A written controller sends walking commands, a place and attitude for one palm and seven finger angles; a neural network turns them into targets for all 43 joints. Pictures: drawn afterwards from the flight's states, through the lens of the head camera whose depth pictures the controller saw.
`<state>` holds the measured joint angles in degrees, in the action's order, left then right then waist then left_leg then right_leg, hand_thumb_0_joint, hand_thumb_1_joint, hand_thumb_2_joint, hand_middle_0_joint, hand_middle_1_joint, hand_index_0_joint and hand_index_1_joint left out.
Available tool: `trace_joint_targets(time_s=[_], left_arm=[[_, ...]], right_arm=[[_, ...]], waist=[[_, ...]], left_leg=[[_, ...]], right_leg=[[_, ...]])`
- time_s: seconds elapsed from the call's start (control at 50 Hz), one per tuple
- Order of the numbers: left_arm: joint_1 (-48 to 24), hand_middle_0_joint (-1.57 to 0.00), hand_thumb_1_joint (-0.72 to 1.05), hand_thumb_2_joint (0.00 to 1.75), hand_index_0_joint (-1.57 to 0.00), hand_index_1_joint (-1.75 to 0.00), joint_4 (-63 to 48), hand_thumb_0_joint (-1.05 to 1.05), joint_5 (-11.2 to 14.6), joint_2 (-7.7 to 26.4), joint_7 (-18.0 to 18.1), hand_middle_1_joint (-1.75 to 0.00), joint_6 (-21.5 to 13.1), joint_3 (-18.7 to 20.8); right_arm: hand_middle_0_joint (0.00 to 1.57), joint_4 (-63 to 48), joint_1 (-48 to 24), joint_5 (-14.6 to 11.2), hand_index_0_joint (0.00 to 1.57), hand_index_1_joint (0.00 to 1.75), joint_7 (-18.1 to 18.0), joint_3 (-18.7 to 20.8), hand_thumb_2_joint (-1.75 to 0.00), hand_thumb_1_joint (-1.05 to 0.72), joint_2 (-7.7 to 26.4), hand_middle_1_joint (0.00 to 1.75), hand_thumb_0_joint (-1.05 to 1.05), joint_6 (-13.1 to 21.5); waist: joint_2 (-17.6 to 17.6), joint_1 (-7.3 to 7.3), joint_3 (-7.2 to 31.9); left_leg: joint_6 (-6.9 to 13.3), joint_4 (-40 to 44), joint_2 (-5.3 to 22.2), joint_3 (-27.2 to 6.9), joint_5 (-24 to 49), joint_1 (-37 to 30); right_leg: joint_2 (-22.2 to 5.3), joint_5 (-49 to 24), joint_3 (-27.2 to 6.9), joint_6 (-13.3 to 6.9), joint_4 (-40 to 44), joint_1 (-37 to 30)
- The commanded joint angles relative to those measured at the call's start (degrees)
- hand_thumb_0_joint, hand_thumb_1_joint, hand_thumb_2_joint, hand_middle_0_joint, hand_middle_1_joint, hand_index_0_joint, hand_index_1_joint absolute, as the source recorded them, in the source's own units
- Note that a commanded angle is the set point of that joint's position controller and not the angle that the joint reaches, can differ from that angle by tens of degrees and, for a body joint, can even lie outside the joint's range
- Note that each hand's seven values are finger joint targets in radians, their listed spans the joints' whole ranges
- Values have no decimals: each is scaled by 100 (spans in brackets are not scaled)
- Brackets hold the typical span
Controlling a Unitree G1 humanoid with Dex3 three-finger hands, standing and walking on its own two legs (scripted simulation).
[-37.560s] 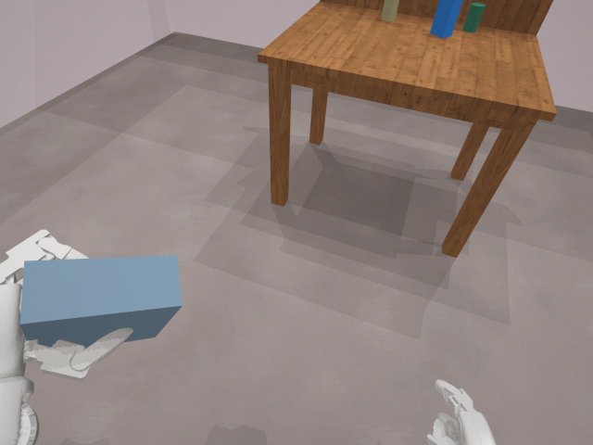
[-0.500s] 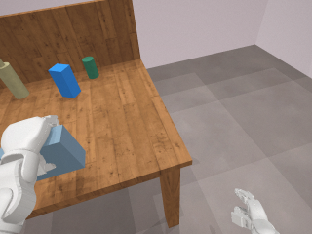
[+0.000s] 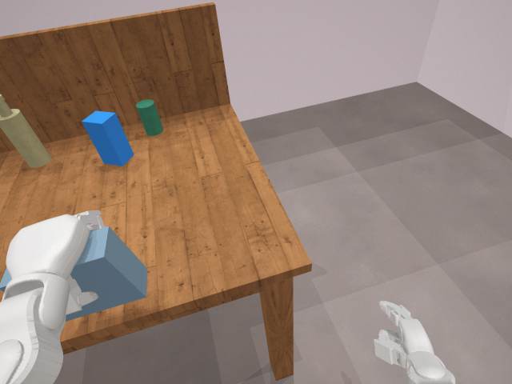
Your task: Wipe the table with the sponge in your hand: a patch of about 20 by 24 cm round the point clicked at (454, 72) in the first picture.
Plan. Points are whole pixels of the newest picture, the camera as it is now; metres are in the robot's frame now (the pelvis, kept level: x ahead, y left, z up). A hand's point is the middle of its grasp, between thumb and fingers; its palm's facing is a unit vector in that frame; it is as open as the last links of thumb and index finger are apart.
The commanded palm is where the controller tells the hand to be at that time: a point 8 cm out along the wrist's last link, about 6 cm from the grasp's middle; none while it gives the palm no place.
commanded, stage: bring the sponge back beside the body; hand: left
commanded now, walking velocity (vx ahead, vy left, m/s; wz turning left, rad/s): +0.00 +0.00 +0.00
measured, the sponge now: (90, 283) +0.21 +0.30 +0.08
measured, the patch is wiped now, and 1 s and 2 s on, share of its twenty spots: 1.00 1.00 1.00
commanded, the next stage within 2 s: step back with the hand held close in 0.72 s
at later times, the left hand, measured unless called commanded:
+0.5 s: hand (83, 288) +0.18 +0.27 +0.12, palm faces +0.10 -0.12 -0.99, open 9.3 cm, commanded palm +0.15 +0.27 +0.19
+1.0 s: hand (113, 266) +0.21 +0.23 +0.14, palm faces +0.27 -0.82 -0.51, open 9.3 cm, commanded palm +0.15 +0.27 +0.18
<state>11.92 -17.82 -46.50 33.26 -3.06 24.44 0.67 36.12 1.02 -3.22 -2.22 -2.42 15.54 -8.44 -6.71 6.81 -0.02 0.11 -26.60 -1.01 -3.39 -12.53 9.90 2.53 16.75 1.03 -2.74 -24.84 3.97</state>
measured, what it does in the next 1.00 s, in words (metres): stands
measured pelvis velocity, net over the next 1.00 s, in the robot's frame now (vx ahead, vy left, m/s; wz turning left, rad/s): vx -0.01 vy -0.01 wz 0.00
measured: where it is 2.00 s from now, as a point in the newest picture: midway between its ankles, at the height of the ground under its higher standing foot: outside the picture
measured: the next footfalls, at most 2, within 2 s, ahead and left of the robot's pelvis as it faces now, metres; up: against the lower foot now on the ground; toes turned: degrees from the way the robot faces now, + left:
right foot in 1.90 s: -0.17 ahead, -0.07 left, +0.00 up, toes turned +4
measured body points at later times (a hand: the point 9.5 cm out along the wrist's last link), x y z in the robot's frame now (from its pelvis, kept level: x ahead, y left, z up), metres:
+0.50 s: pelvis -0.01 -0.01 +0.00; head -0.04 -0.05 +0.45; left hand +0.17 +0.27 +0.17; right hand +0.24 -0.21 -0.08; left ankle +0.02 +0.12 -0.74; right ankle -0.03 -0.09 -0.74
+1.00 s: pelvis -0.01 -0.01 +0.00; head -0.01 -0.02 +0.44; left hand +0.19 +0.27 +0.17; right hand +0.21 -0.22 -0.07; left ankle +0.02 +0.12 -0.74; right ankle -0.03 -0.09 -0.74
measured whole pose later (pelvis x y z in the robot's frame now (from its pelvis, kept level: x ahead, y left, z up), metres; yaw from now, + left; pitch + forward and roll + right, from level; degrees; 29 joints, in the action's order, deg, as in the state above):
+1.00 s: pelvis -0.01 -0.01 +0.00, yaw +0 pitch -1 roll -1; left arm 22.2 -26.6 0.1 24.7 3.1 7.2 13.8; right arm 29.0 6.5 -2.4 -3.2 -2.6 13.3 -4.9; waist -3.1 2.9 0.2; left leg -0.4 -30.5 0.0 -3.8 -13.3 15.9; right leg 3.6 17.2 1.4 -3.1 -28.2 9.7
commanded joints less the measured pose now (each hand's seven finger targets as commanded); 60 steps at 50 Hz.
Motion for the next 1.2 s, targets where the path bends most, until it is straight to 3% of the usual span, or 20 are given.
trace_joint_targets(time_s=[0.0,0.02,0.2,0.32,0.34,0.42,0.64,0.7,0.72,0.8,0.82,0.84,0.86,0.88,0.92,0.96,1.02,1.04,1.08,1.18], left_arm=[[-947,-120,10,130,-120,-160,-1199,0,-215,1347,310,-160,-73,964],[-874,-120,10,130,-120,-160,-1288,0,-230,1427,319,-160,-41,1058],[-489,-120,10,130,-120,-160,-1402,0,-187,1178,452,-160,-39,912],[-284,-120,10,130,-120,-160,-1716,0,-252,1080,516,-160,-22,839],[-323,-120,10,130,-120,-160,-1645,0,-247,991,544,-160,-31,766],[-509,-120,10,130,-120,-160,-1624,0,-301,1207,589,-160,17,933],[-467,-120,10,130,-120,-160,-1591,0,-252,886,491,-160,153,621],[-395,-120,10,130,-120,-160,-1563,0,-268,1004,497,-160,138,753],[-407,-120,10,130,-120,-160,-1645,0,-327,1122,507,-160,173,864],[-451,-120,10,130,-120,-160,-1525,0,-273,978,515,-160,196,736],[-429,-120,10,130,-120,-160,-1171,0,-344,674,495,-160,286,482],[-1624,-120,10,130,-120,-160,-2410,0,4647,62,643,-160,-1055,1917],[-362,-120,10,130,-120,-160,-1067,0,4674,474,719,-160,-1481,2054],[-72,-120,10,130,-120,-160,-1511,0,4920,206,753,-160,-1876,2098],[286,-120,10,130,-120,-160,-2304,0,5058,443,882,-160,-2371,2451],[869,-120,10,130,-120,-160,-2658,0,5142,169,962,-160,-2617,2410],[1397,-120,10,130,-120,-160,-2744,0,5139,252,1072,-160,-2786,2663],[1532,-120,10,130,-120,-160,-2666,0,5143,62,1075,-160,-2827,2554],[1605,-120,10,130,-120,-160,-2574,0,5161,75,1090,-160,-2913,2626],[1718,-120,10,130,-120,-160,-2536,0,5180,51,1117,-160,-3081,2600]], right_arm=[[20,-1044,-1225,23,20,30,-39,219,-90,-90,568,30,0,340],[20,-1105,-1407,22,20,30,-40,188,-90,-90,571,30,0,383],[20,-1074,-1250,40,20,30,-44,247,-90,-90,542,30,0,435],[20,-1103,-1466,37,20,30,-42,225,-90,-90,512,30,0,520],[20,-1077,-1334,47,20,30,-52,233,-90,-90,495,30,0,527],[20,-1060,-1508,49,20,30,-81,210,-90,-90,510,30,0,532],[20,-1050,-1470,53,20,30,-103,182,-90,-90,503,30,0,549],[20,-1016,-1399,82,20,30,-97,217,-90,-90,527,30,0,510],[20,-1037,-1552,72,20,30,-89,189,-90,-90,532,30,0,522],[20,-1004,-1402,64,20,30,-80,212,-90,-90,533,30,0,481],[20,-1000,-1535,49,20,30,-91,172,-90,-90,530,30,0,493],[20,-2022,-570,3,20,30,-72,256,-90,-90,351,30,0,521],[20,-1535,-268,141,20,30,-64,108,-90,-90,333,30,0,580],[20,-1539,80,70,20,30,-113,227,-90,-90,308,30,0,555],[20,-1507,198,94,20,30,-180,259,-90,-90,379,30,0,606],[20,-1510,257,116,20,30,-230,305,-90,-90,425,30,0,615],[20,-1448,406,134,20,30,-231,377,-90,-90,466,30,0,589],[20,-1440,424,124,20,30,-229,378,-90,-90,387,30,0,567],[20,-1432,425,111,20,30,-238,426,-90,-90,402,30,0,561],[20,-1431,347,114,20,30,-256,460,-90,-90,443,30,0,643]], waist=[[217,-19,897],[56,27,865],[285,5,703],[139,22,647],[291,0,626],[127,26,561],[209,-13,555],[358,21,617],[174,46,658],[302,19,597],[299,-52,376],[1047,-618,-556],[1537,-482,-62],[1726,-495,255],[949,-530,833],[244,-573,1290],[-154,-618,1397],[108,-654,1421],[448,-689,1469],[345,-677,1263]], left_leg=[[300,240,-115,44,1159,-338],[299,264,-126,18,1106,-346],[306,205,-120,93,989,-316],[293,244,-134,62,881,-384],[292,233,-109,110,830,-329],[291,280,-131,78,771,-391],[279,291,-109,147,788,-359],[290,265,-118,142,937,-384],[275,299,-112,107,929,-438],[270,295,-100,136,951,-378],[256,350,-104,147,842,-363],[355,-319,3,-24,148,-167],[344,-531,19,10,99,-346],[299,-733,82,-70,305,-355],[294,-663,290,-103,900,-556],[310,-595,508,-225,1898,-427],[295,-796,700,-407,2751,-33],[276,-850,740,-452,2770,103],[232,-938,741,-440,2715,246],[233,-611,742,-643,1709,670]], right_leg=[[-3,-1432,-276,-66,364,4],[50,-1356,-431,-119,377,31],[-14,-1220,-375,-38,416,136],[49,-943,-594,-93,490,219],[-3,-857,-440,-43,460,223],[45,-775,-666,-94,566,271],[-12,-759,-497,-36,520,238],[-16,-1045,-506,-34,501,155],[39,-989,-649,-90,512,175],[-4,-1041,-463,-39,488,161],[60,-863,-568,-73,551,350],[-247,-1466,-1057,50,994,1657],[-510,-1402,-948,-21,903,1667],[-844,-1688,-862,60,822,1539],[-1046,-2340,-804,69,352,1339],[-999,-2607,-509,121,-195,1009],[-961,-2761,-506,124,-470,953],[-972,-2732,-496,113,-498,935],[-1011,-2836,-544,92,-487,947],[-882,-1923,-523,78,-532,1186]])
